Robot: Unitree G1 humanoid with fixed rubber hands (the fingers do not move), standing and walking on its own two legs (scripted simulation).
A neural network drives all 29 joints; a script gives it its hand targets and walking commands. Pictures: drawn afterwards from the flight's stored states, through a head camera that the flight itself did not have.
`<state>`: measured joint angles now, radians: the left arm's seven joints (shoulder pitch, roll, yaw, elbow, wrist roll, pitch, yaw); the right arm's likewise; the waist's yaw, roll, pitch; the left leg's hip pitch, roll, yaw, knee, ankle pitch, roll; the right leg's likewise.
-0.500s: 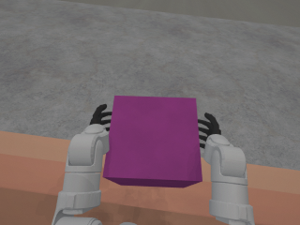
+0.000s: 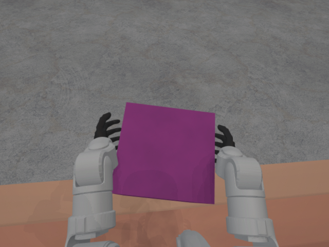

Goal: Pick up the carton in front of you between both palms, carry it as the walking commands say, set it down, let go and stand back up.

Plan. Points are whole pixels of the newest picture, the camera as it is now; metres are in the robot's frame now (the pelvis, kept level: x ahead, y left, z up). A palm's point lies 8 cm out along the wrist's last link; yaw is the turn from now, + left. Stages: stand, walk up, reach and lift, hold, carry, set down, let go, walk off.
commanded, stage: carry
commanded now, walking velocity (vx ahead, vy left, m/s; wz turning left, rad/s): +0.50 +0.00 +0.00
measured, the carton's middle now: (163, 159) +0.36 -0.03 -0.03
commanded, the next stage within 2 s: none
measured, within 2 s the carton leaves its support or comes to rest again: neither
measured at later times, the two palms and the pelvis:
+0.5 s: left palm (110, 91) +0.66 +0.14 -0.05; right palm (185, 92) +0.67 -0.14 -0.08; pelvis +0.34 -0.03 -0.13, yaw +1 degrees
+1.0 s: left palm (110, 63) +1.01 +0.19 -0.19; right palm (164, 65) +0.99 -0.10 -0.19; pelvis +0.67 +0.06 -0.25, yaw +1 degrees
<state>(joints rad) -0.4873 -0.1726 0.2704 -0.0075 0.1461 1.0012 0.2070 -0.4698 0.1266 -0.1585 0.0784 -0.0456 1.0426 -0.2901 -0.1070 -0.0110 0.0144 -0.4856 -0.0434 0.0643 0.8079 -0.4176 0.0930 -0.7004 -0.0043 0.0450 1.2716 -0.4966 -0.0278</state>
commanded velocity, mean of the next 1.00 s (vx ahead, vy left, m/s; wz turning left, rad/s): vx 0.50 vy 0.00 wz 0.00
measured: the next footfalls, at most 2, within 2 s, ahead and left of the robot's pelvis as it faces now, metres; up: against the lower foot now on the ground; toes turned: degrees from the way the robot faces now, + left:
right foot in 0.24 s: +0.34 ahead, -0.09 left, -0.13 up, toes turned -2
left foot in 0.72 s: +0.67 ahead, +0.07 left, -0.26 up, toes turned +2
